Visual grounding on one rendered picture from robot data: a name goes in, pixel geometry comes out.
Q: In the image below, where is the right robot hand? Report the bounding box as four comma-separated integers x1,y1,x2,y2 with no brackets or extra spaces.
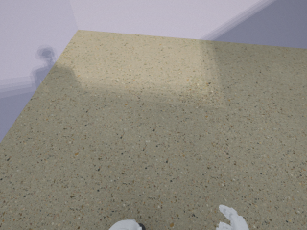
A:
216,204,249,230

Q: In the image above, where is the robot left thigh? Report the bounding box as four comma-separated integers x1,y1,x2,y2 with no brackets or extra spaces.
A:
109,219,142,230

